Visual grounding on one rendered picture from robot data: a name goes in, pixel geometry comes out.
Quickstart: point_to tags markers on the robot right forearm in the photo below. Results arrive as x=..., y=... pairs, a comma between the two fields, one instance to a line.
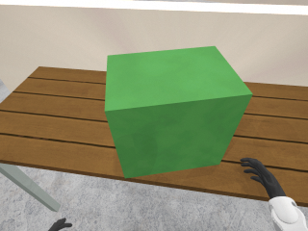
x=285, y=214

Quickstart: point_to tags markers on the table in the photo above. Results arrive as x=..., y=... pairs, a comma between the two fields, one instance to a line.
x=55, y=120

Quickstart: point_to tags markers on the carton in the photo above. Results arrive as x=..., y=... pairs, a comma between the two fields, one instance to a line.
x=172, y=110

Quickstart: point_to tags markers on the left robot hand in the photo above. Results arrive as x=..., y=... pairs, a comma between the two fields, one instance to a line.
x=60, y=224

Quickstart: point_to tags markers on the right robot hand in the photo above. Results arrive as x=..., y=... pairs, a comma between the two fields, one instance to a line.
x=264, y=177

